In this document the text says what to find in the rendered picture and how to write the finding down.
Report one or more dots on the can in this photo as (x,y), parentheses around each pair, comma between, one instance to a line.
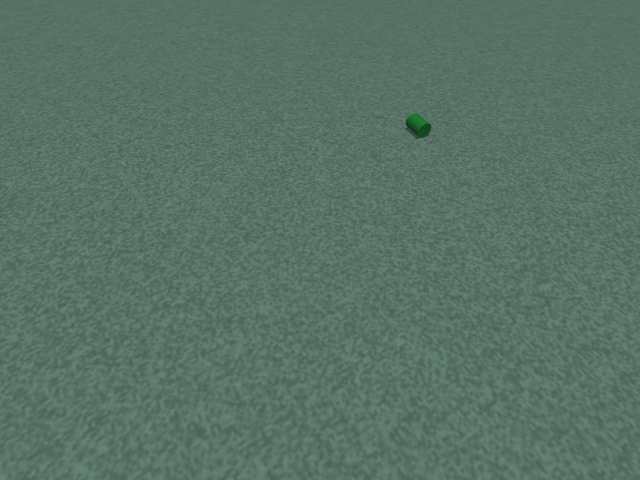
(418,125)

